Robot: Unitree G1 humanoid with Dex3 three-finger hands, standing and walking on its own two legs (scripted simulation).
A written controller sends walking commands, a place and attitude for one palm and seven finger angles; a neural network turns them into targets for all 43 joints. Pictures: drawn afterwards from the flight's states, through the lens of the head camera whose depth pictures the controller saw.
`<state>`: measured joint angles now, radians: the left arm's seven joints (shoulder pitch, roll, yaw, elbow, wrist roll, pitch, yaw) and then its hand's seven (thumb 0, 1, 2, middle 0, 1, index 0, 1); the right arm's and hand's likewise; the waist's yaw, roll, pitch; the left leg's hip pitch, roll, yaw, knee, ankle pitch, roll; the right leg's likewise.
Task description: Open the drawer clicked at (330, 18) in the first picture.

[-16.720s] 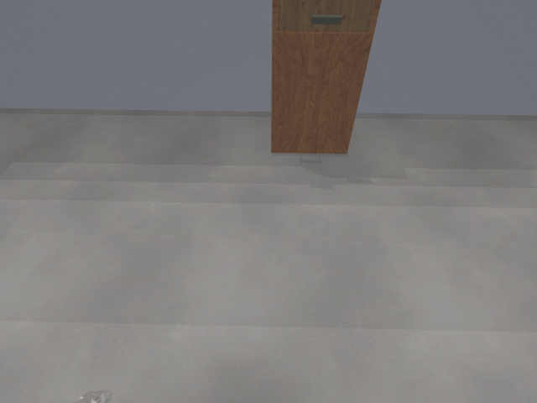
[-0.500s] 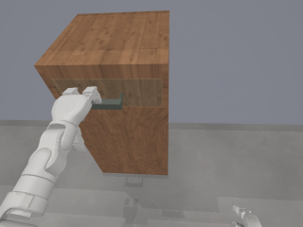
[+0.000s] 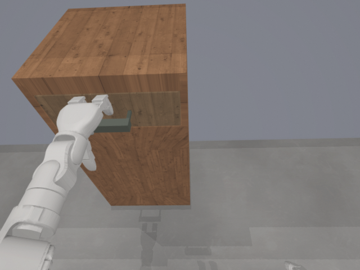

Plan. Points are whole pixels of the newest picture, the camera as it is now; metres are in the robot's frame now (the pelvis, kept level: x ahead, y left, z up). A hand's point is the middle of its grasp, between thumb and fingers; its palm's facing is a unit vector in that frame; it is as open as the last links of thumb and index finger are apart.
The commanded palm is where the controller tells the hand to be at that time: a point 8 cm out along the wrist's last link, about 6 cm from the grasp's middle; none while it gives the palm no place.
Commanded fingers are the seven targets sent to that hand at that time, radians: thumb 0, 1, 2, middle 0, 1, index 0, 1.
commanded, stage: move the hooked fingers above the handle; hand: left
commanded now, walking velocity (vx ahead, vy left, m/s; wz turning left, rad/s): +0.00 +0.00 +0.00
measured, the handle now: (110, 119) +0.51 +0.24 +0.01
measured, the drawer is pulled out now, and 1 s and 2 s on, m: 0.00 0.00 0.00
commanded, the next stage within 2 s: lower the fingers behind the handle in 1.22 s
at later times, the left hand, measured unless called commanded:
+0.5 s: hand (99, 120) +0.45 +0.23 +0.07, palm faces -0.05 -0.03 -1.00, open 13.8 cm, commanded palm +0.44 +0.24 +0.12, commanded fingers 0.00 -0.50 0.30 -0.30 -1.20 -0.30 -1.20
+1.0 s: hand (99, 117) +0.46 +0.24 +0.07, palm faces -0.04 -0.03 -1.00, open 13.7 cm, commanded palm +0.44 +0.24 +0.13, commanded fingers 0.00 -0.50 0.30 -0.30 -1.20 -0.30 -1.20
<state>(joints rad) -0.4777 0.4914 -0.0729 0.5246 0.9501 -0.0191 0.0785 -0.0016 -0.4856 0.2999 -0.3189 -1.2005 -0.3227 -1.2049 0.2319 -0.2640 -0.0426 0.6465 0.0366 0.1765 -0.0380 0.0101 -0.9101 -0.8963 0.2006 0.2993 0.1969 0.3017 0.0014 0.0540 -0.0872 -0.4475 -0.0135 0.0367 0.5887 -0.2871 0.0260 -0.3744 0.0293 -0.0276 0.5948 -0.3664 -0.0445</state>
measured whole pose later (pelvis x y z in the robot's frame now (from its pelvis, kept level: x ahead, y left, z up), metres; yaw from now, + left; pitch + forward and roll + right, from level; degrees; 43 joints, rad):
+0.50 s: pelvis -0.01 +0.01 -0.01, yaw +0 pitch +13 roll +0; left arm -0.74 0.51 -0.07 0.88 1.01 -0.06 0.14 0.00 -0.49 0.30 -0.32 -1.20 -0.32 -1.20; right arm 0.32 -0.26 -0.05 0.67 0.03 0.18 -0.04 0.01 -0.91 -0.90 0.20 0.30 0.20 0.30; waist -0.06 0.05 -0.12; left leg -0.57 -0.01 0.04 0.66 -0.30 0.03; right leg -0.49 0.03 -0.03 0.65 -0.37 -0.04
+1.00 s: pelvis +0.00 +0.01 -0.01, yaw -1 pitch +14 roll -1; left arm -0.76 0.52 -0.04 0.94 1.03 -0.04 0.17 0.00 -0.48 0.30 -0.33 -1.21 -0.33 -1.21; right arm 0.36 -0.25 -0.06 0.67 0.03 0.17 -0.04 0.01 -0.91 -0.90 0.20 0.30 0.20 0.30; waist -0.09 0.05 -0.13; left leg -0.59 0.00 0.05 0.65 -0.31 0.04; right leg -0.51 0.04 -0.01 0.63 -0.36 -0.03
